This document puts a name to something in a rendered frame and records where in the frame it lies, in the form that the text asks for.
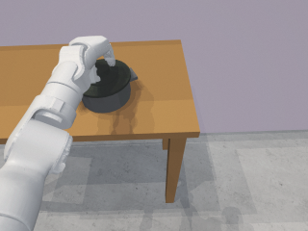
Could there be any knob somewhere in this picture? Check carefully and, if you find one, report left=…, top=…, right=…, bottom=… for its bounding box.
left=95, top=62, right=110, bottom=78

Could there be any lid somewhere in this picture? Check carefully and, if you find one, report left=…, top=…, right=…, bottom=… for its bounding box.
left=83, top=59, right=131, bottom=98

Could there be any left robot upper arm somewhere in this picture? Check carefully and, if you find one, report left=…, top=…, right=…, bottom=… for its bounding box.
left=0, top=118, right=73, bottom=231

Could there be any left robot hand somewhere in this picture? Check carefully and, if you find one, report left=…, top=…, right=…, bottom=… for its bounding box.
left=68, top=36, right=116, bottom=84

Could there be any pot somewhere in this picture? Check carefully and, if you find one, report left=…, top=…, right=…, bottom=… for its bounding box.
left=82, top=67, right=138, bottom=114

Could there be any robot left forearm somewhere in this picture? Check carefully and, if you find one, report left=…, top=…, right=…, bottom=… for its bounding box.
left=4, top=40, right=97, bottom=162

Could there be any table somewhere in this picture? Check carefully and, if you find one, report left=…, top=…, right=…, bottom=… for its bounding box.
left=0, top=39, right=200, bottom=203

